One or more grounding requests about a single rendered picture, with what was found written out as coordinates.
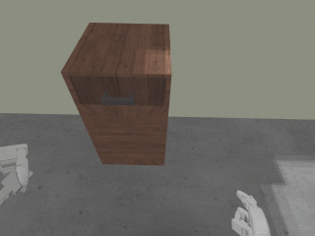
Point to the handle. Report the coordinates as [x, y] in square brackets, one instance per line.
[112, 100]

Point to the left robot hand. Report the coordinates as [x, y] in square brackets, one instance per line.
[15, 164]

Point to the drawer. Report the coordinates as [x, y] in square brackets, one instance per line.
[149, 91]

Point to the right robot hand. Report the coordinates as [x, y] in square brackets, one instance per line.
[252, 222]

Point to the cabinet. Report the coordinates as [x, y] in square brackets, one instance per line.
[124, 134]

